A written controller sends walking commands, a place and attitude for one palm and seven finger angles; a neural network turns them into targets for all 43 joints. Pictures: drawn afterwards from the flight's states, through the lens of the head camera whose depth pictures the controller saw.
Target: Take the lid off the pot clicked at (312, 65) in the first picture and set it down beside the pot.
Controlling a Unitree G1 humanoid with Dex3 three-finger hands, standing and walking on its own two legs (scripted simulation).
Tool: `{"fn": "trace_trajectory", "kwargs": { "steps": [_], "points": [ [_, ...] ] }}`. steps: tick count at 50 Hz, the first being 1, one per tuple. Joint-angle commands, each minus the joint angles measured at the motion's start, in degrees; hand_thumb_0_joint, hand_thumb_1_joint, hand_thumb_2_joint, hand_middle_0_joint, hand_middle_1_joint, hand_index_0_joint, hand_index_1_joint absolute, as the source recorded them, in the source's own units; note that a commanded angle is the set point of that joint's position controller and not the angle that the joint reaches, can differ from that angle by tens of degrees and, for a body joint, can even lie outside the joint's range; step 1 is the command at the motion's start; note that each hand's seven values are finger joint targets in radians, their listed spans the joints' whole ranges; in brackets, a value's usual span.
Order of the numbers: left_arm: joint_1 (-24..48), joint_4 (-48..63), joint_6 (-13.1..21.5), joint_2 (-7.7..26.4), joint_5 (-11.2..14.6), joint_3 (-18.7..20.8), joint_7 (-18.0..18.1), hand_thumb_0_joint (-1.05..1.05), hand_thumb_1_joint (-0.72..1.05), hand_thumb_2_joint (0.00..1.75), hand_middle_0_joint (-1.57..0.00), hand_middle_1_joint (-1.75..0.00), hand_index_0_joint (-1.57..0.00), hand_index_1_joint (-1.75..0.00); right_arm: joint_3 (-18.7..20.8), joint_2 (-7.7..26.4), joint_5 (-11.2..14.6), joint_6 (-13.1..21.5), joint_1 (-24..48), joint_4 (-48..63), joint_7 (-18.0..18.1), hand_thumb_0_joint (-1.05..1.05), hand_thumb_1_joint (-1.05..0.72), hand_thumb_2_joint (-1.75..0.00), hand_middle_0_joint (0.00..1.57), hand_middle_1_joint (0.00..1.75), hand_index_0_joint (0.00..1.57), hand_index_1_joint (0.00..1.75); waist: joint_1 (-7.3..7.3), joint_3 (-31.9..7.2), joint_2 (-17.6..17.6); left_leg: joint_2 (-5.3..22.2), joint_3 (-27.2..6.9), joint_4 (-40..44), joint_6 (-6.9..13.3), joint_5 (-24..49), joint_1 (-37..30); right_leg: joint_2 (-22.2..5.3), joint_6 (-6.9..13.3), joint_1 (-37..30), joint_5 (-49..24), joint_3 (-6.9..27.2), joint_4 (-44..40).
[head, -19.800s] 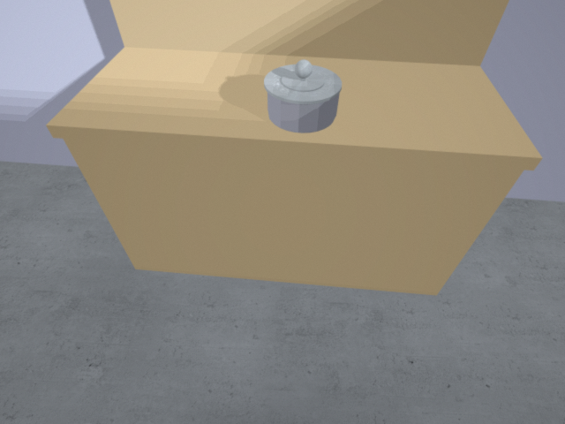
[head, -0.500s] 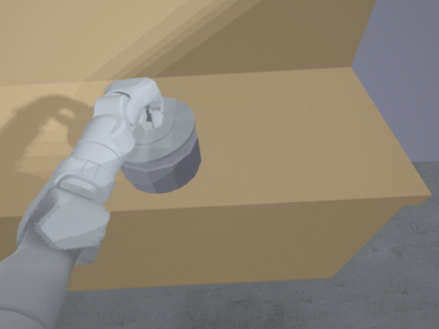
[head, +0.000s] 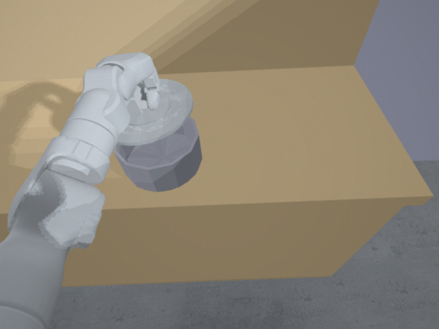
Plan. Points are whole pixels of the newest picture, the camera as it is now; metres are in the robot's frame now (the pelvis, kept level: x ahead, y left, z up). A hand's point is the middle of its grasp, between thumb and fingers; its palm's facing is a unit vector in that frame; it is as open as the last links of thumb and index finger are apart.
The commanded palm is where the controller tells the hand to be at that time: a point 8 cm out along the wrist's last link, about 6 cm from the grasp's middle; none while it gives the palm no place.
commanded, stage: lift the lid straight up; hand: left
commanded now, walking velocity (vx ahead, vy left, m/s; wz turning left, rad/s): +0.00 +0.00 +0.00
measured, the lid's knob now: (139, 94) +0.53 +0.13 +0.15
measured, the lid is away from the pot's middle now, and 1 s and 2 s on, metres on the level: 0.02 0.02 0.10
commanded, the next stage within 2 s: move the lid sideways beside the pot in 1.22 s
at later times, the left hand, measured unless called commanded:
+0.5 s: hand (129, 78) +0.50 +0.13 +0.21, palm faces -0.29 -0.05 -0.95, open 3.3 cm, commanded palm +0.49 +0.13 +0.28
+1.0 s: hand (120, 55) +0.49 +0.13 +0.25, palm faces -0.25 -0.07 -0.96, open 3.4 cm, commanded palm +0.49 +0.13 +0.32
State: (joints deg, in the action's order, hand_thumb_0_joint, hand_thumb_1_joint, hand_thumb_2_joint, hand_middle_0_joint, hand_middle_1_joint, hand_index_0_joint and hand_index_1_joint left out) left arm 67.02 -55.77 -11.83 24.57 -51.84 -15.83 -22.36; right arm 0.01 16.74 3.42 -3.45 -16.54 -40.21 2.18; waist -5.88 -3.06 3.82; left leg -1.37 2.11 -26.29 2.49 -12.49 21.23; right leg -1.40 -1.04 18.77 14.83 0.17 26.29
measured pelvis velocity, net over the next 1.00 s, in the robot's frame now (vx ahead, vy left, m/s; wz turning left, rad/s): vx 0.00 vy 0.00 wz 0.01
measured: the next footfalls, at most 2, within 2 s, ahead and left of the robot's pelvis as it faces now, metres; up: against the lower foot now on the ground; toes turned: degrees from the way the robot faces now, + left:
none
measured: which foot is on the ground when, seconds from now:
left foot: down 0.00-1.00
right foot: down 0.00-1.00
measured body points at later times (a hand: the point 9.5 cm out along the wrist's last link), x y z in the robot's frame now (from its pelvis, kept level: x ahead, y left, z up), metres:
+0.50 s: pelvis +0.00 +0.00 +0.00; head +0.04 -0.02 +0.45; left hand +0.51 +0.13 +0.26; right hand +0.07 -0.26 -0.13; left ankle +0.00 +0.09 -0.74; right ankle -0.02 -0.13 -0.74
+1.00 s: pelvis +0.00 +0.00 +0.00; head +0.03 -0.02 +0.45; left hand +0.50 +0.13 +0.31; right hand +0.07 -0.26 -0.13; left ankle +0.00 +0.09 -0.74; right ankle -0.02 -0.13 -0.74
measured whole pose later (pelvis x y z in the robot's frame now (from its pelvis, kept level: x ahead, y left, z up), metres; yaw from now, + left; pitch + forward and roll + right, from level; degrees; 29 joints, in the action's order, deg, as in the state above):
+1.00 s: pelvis +0.00 +0.00 +0.00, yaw +0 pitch +7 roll +0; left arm 80.8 -60.6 -17.0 25.3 -53.7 -15.9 -29.4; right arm -1.3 16.2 3.1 -2.2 -15.8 -40.4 1.4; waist -6.0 -3.5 3.8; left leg -2.0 1.8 -24.7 2.8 -11.2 20.5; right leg -1.9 -1.3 18.1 13.9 -0.1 25.1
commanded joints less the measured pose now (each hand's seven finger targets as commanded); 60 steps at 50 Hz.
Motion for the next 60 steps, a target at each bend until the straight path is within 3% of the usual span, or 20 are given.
{"fn": "trace_trajectory", "kwargs": {
  "steps": [1,3,6,9,13,15,19,21,24,28,32,37,38,41,43,45,48,50,56,60],
  "points": [
    [36.55,13.24,0.49,10.34,-1.46,2.80,2.51,0.00,0.74,0.95,-0.72,-1.05,-1.16,-1.18,2.76,6.43,-0.03,2.57,-0.58,5.48,-0.35,0.00,-0.90,-0.90,0.20,0.30,0.20,0.30,-1.12,-26.34,-2.61,-0.70,-3.78,-1.65,1.91,24.79,-23.31,3.23,2.77,-0.24,-23.43,-2.46,-1.61],
    [36.25,9.26,-1.27,11.34,-1.12,3.68,2.36,0.00,0.74,0.95,-0.72,-1.05,-1.16,-1.18,2.48,7.11,0.27,1.88,-0.83,4.63,-0.59,0.00,-0.90,-0.90,0.20,0.30,0.20,0.30,-1.16,-21.64,-5.88,-0.95,-3.17,0.04,1.78,18.30,-18.70,3.33,2.82,-0.12,-20.94,-2.90,-2.09],
    [37.04,8.58,-2.06,16.29,-1.37,7.37,2.34,0.00,0.74,0.95,-0.72,-1.05,-1.16,-1.18,2.05,7.62,0.07,1.78,-0.43,4.77,-0.30,0.00,-0.90,-0.90,0.20,0.30,0.20,0.30,-0.32,-23.81,-7.18,-1.45,-2.63,0.48,2.14,17.25,-16.56,2.77,2.86,-3.98,-23.27,-2.13,-1.72],
    [42.82,14.56,-1.16,12.25,-2.63,3.23,1.85,0.00,0.74,0.95,-0.72,-1.05,-1.16,-1.18,2.27,6.48,-0.15,2.93,0.21,5.90,-0.41,0.00,-0.90,-0.90,0.20,0.30,0.20,0.30,-0.76,-28.15,-2.33,-1.28,-3.59,-0.60,1.94,23.10,-22.15,2.87,2.91,-2.53,-24.61,-2.23,-1.25],
    [37.81,6.25,-2.76,15.14,-2.77,6.34,0.88,0.00,0.74,0.95,-0.72,-1.05,-1.16,-1.18,2.20,7.28,-0.19,1.95,-0.92,4.91,-0.36,0.00,-0.90,-0.90,0.20,0.30,0.20,0.30,-0.67,-23.86,-7.90,-1.26,-3.02,-0.06,2.12,20.37,-18.14,3.10,2.77,-2.91,-24.06,-2.35,-2.02],
    [39.77,7.92,-2.95,12.99,-1.82,4.37,0.29,0.00,0.74,0.95,-0.72,-1.05,-1.16,-1.18,2.17,7.30,-0.06,1.98,-0.18,5.69,-0.41,0.00,-0.90,-0.90,0.20,0.30,0.20,0.30,-0.92,-24.39,-6.29,-1.55,-2.68,0.14,2.19,20.06,-17.98,2.68,2.89,-2.96,-24.39,-2.24,-2.04],
    [43.21,9.35,-2.97,15.31,-3.09,5.08,-0.41,0.00,0.74,0.95,-0.72,-1.05,-1.16,-1.18,2.02,7.23,-0.11,2.23,-0.32,5.62,-0.23,0.00,-0.90,-0.90,0.20,0.30,0.20,0.30,-1.00,-25.23,-6.83,-1.55,-2.76,0.44,2.25,18.92,-18.48,2.83,2.69,-3.76,-24.35,-2.06,-2.23],
    [44.79,12.35,-2.14,15.01,-3.12,4.82,-0.52,0.00,0.74,0.95,-0.72,-1.05,-1.16,-1.18,2.13,6.78,-0.32,2.74,-0.05,6.39,-0.31,0.00,-0.90,-0.90,0.20,0.30,0.20,0.30,-0.75,-28.13,-3.85,-1.54,-3.45,-0.52,2.23,23.45,-21.19,2.78,2.72,-4.02,-26.03,-1.76,-1.75],
    [43.73,8.98,-2.92,12.72,-3.15,2.82,-1.41,0.00,0.74,0.95,-0.72,-1.05,-1.16,-1.18,2.09,6.93,0.08,2.35,-0.12,5.75,-0.32,0.00,-0.90,-0.90,0.20,0.30,0.20,0.30,-1.37,-24.55,-4.58,-1.49,-3.19,0.14,2.07,20.53,-20.26,3.00,2.79,-1.60,-23.05,-2.24,-2.43],
    [47.33,15.00,-2.04,12.61,-2.62,3.25,-1.83,0.00,0.74,0.95,-0.72,-1.05,-1.16,-1.18,2.39,6.53,-0.34,3.32,-0.12,6.25,-0.76,0.00,-0.90,-0.90,0.20,0.30,0.20,0.30,-0.95,-28.47,-1.19,-1.15,-4.51,-0.88,1.80,26.48,-24.98,3.04,2.93,-1.34,-24.35,-2.39,-1.81],
    [44.85,8.84,-3.94,13.08,-2.80,3.59,-2.64,0.00,0.74,0.95,-0.72,-1.05,-1.16,-1.18,2.19,7.22,-0.10,2.53,-0.29,5.40,-0.85,0.00,-0.90,-0.90,0.20,0.30,0.20,0.30,-1.03,-23.90,-5.90,-1.56,-3.61,0.38,1.87,20.23,-20.18,3.12,2.87,-1.62,-22.55,-2.59,-2.61],
    [47.67,9.57,-4.26,12.61,-3.26,2.62,-2.90,0.00,0.74,0.95,-0.72,-1.05,-1.16,-1.18,1.94,6.98,-0.17,2.93,0.40,5.78,-0.71,0.00,-0.90,-0.90,0.20,0.30,0.20,0.30,-0.92,-24.63,-4.71,-1.76,-3.83,0.60,1.82,19.80,-20.35,3.02,3.01,-1.92,-22.39,-2.53,-2.58],
    [47.28,7.55,-4.78,14.55,-3.66,4.02,-2.86,0.00,0.74,0.95,-0.72,-1.05,-1.16,-1.18,1.88,7.26,-0.04,2.77,0.07,5.35,-0.60,0.00,-0.90,-0.90,0.20,0.30,0.20,0.30,-0.93,-23.34,-6.91,-1.63,-3.86,1.02,1.84,17.94,-19.18,3.12,2.99,-2.01,-21.36,-2.59,-2.81],
    [49.82,9.06,-4.64,16.23,-3.75,4.77,-2.93,0.00,0.74,0.95,-0.72,-1.05,-1.16,-1.18,1.73,7.37,-0.12,3.01,0.46,5.80,-0.48,0.00,-0.90,-0.90,0.20,0.30,0.20,0.30,-0.70,-25.31,-6.06,-1.80,-3.78,1.36,1.72,16.67,-18.87,2.85,3.00,-3.50,-21.60,-2.29,-2.56],
    [51.05,9.01,-4.50,12.54,-3.71,1.76,-3.47,0.00,0.74,0.95,-0.72,-1.05,-1.16,-1.18,1.67,6.78,-0.02,3.51,0.91,6.07,-0.46,0.00,-0.90,-0.90,0.20,0.30,0.20,0.30,-1.14,-25.38,-4.25,-1.94,-3.91,1.09,1.82,17.40,-20.16,2.93,3.09,-2.00,-20.97,-2.43,-2.46],
    [48.76,7.16,-4.94,12.56,-3.26,2.12,-3.81,0.00,0.74,0.95,-0.72,-1.05,-1.16,-1.18,1.94,7.38,-0.09,3.31,0.10,5.80,-0.49,0.00,-0.90,-0.90,0.20,0.30,0.20,0.30,-1.07,-24.57,-5.56,-1.79,-3.75,1.06,1.92,17.79,-19.61,2.81,3.09,-2.17,-21.38,-2.43,-3.13],
    [51.42,7.30,-5.12,16.56,-4.03,4.84,-4.18,0.00,0.74,0.95,-0.72,-1.05,-1.16,-1.18,1.77,7.35,-0.24,3.46,0.38,5.75,-0.39,0.00,-0.90,-0.90,0.20,0.30,0.20,0.30,-0.84,-25.65,-7.04,-2.07,-3.52,1.25,2.04,16.21,-18.68,2.81,2.86,-3.85,-21.82,-2.20,-2.79],
    [49.59,5.08,-5.40,13.40,-3.27,2.02,-4.53,0.00,0.74,0.95,-0.72,-1.05,-1.16,-1.18,1.67,7.63,0.10,3.10,0.35,5.67,-0.38,0.00,-0.90,-0.90,0.20,0.30,0.20,0.30,-1.29,-23.53,-6.55,-2.03,-3.49,1.53,1.90,15.98,-17.69,2.75,2.99,-2.60,-21.01,-2.39,-3.35],
    [48.72,4.09,-5.79,13.88,-4.34,2.40,-5.10,0.00,0.74,0.95,-0.72,-1.05,-1.16,-1.18,1.68,7.82,-0.12,2.42,0.40,5.52,-0.64,0.00,-0.90,-0.90,0.20,0.30,0.20,0.30,-1.19,-22.36,-7.45,-1.90,-3.23,1.57,1.84,14.97,-16.73,2.94,2.84,-2.30,-20.16,-2.57,-3.46],
    [50.81,8.28,-4.81,10.62,-3.11,-0.09,-5.27,0.00,0.74,0.95,-0.72,-1.05,-1.16,-1.18,1.96,7.61,-0.01,2.67,0.44,6.01,-0.78,0.00,-0.90,-0.90,0.20,0.30,0.20,0.30,-1.61,-24.14,-3.23,-1.45,-3.99,0.92,1.66,18.51,-20.58,2.96,3.19,-0.48,-20.08,-2.75,-3.51]
  ]
}}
